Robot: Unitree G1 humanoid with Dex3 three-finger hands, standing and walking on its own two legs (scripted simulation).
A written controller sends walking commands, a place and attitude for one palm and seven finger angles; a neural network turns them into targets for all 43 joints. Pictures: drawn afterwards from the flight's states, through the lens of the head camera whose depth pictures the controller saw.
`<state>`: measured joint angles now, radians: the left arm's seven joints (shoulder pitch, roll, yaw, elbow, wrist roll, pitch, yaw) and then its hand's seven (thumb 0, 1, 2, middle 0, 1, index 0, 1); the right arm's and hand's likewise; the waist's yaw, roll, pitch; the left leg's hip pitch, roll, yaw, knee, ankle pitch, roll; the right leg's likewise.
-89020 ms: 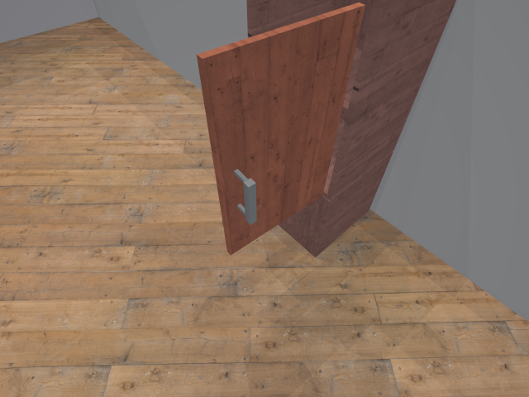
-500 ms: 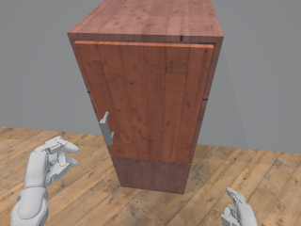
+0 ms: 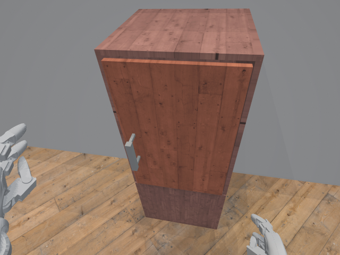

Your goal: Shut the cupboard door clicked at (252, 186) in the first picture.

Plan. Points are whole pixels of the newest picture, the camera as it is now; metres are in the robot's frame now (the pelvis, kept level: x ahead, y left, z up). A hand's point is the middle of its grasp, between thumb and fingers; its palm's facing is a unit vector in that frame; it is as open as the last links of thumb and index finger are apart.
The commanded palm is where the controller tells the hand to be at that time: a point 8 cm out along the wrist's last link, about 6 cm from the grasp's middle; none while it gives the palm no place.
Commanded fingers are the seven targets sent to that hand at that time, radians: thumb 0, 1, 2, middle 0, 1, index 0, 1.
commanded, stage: draw the hand back to the body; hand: left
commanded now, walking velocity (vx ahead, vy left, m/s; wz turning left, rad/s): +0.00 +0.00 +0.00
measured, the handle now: (134, 152) +0.47 +0.21 -0.09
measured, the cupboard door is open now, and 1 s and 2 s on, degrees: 0 0 0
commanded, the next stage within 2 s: step back with the hand held close in 0.26 s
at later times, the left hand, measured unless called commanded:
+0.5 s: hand (40, 185) +0.18 +0.26 +0.16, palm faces +0.46 -0.78 -0.42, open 7.4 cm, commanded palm +0.13 +0.29 +0.18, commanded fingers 0.00 0.90 0.90 -0.20 -0.30 -0.20 -0.30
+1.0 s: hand (6, 216) +0.12 +0.29 +0.16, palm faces +0.43 -0.78 -0.46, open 7.4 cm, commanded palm +0.07 +0.32 +0.18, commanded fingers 0.00 0.90 0.90 -0.20 -0.30 -0.20 -0.30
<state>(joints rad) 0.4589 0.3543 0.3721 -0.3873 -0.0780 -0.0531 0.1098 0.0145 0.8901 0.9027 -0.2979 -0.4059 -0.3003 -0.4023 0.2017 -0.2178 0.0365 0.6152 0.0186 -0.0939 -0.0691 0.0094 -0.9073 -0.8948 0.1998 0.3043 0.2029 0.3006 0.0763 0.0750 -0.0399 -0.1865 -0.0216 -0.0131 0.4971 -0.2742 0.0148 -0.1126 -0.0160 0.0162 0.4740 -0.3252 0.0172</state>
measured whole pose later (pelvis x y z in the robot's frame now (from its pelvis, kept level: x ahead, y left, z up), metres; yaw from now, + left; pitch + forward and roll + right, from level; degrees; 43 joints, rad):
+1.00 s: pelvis -0.07 +0.02 +0.00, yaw +0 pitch +0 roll -2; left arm 0.55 0.41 0.41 -0.45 -0.05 -0.18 0.14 0.01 0.89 0.90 -0.21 -0.30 -0.21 -0.30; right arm 0.21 -0.23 0.01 0.56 0.02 -0.01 -0.09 0.01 -0.91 -0.89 0.20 0.30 0.20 0.30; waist 0.00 0.03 -0.02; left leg -0.37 -0.01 -0.02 0.55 -0.18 0.04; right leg -0.28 0.00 0.01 0.48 -0.21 0.04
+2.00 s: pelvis -0.26 +0.03 -0.01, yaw -1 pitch +0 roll -2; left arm 0.63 0.47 0.44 -0.60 -0.07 -0.19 0.13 0.02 0.89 0.90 -0.21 -0.30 -0.21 -0.30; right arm 0.24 -0.21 -0.01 0.60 -0.01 -0.08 -0.04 0.01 -0.91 -0.89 0.20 0.30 0.20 0.30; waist 0.00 -0.03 -0.04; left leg -0.58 0.02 0.05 0.76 -0.31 -0.03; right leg -0.25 0.05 0.00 0.55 -0.32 -0.06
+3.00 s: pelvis -0.27 +0.08 +0.00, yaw -1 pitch -1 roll -1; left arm 0.31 0.21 0.02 1.00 0.01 0.04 0.02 -0.02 0.99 0.90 -0.20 -0.30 -0.20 -0.30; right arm 0.21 -0.16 0.03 1.00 -0.02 0.02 -0.02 0.00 -0.91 -0.89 0.20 0.30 0.20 0.30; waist 0.02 -0.04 0.05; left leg -0.29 0.01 0.01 0.50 -0.19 0.02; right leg -0.11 0.01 -0.09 0.43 -0.31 -0.02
